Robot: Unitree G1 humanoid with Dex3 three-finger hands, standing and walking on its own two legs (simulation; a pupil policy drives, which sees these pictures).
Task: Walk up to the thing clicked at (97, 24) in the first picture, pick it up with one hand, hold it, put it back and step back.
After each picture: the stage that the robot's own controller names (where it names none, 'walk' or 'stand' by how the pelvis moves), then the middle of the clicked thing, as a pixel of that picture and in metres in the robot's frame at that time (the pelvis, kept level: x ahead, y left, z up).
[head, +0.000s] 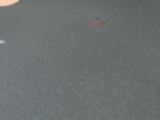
stand; (96, 21) +1.81 -0.16 -0.72
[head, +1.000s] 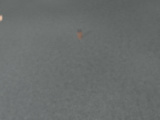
walk; (79, 34) +1.66 +0.19 -0.69
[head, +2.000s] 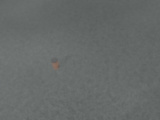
walk; (55, 63) +1.05 +0.38 -0.71
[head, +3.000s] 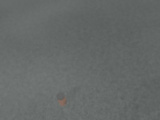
walk; (61, 99) +0.68 +0.29 -0.72
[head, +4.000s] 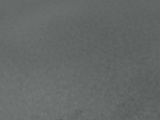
walk; out of the picture +0.43 +0.23 -0.71
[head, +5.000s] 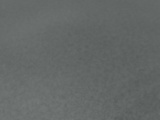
stand; out of the picture +0.37 +0.19 -0.72
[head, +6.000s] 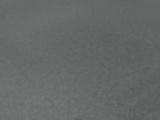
stand; out of the picture +0.39 +0.17 -0.72
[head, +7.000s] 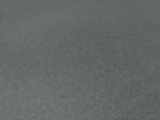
stand; out of the picture +0.37 +0.19 -0.73
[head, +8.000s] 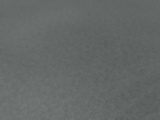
stand; out of the picture +0.37 +0.19 -0.73
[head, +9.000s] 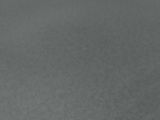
go down; out of the picture +0.36 +0.19 -0.73
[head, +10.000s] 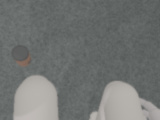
go down; (22, 56) +0.43 +0.26 -0.31
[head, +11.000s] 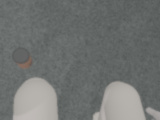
approach; (23, 58) +0.42 +0.27 -0.31
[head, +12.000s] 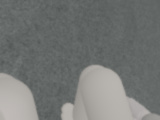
close in; out of the picture +0.40 +0.31 -0.22
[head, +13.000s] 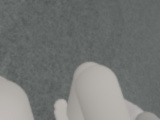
close; out of the picture +0.39 +0.32 -0.22
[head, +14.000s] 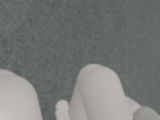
lift; out of the picture +0.36 +0.29 -0.22
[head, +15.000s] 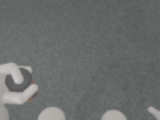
lift; (23, 86) +0.32 +0.20 -0.01
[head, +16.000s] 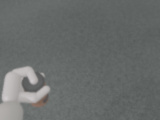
hold; (36, 90) +0.33 +0.17 +0.00
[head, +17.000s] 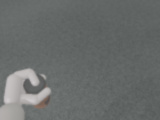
hold; (38, 92) +0.32 +0.17 +0.00
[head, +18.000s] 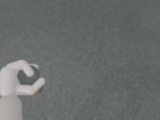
crouch; (31, 81) +0.36 +0.18 -0.06
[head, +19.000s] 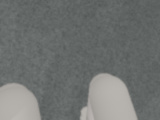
lower; out of the picture +0.45 +0.30 -0.12
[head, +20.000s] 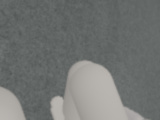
lower; out of the picture +0.41 +0.33 -0.22
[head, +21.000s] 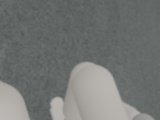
lower; out of the picture +0.40 +0.33 -0.22
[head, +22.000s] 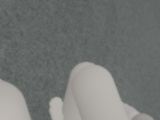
lower; out of the picture +0.40 +0.33 -0.23
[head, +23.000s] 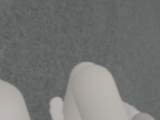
lower; out of the picture +0.40 +0.33 -0.22
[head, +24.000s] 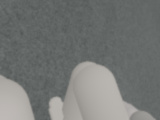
open; out of the picture +0.38 +0.32 -0.23
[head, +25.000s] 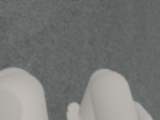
stand; out of the picture +0.40 +0.30 -0.25
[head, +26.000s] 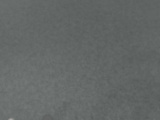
stand; out of the picture +0.38 +0.20 -0.61
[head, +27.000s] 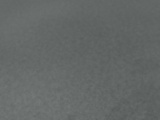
stand; out of the picture +0.38 +0.21 -0.67
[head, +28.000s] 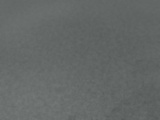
stand; out of the picture +0.38 +0.21 -0.67
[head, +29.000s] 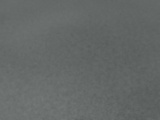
stand; out of the picture +0.41 +0.19 -0.72
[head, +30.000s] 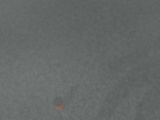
walk; (59, 103) +0.48 +0.20 -0.69
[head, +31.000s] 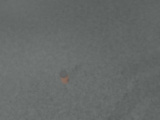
walk; (64, 77) +0.74 +0.22 -0.71
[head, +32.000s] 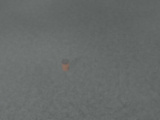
stand; (65, 65) +1.04 +0.17 -0.71
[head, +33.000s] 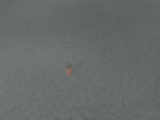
stand; (69, 69) +1.03 +0.16 -0.72
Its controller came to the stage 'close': yes
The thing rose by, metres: 0.70
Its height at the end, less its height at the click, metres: +0.00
